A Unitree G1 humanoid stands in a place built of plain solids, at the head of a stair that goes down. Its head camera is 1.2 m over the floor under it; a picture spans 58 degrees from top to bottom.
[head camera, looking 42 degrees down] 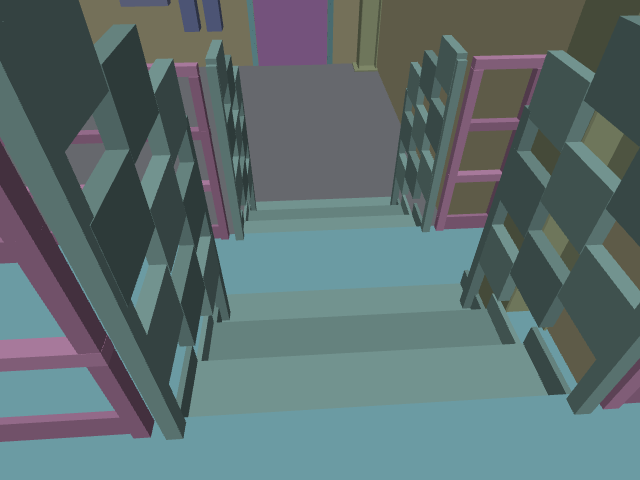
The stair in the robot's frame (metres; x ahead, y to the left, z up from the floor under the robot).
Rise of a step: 0.14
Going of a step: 0.28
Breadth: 1.22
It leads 4 degrees to the left of straight ahead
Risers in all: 4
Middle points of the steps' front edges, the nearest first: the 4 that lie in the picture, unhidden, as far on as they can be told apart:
0.61 -0.17 0.00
0.89 -0.16 -0.14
1.17 -0.14 -0.28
1.44 -0.12 -0.43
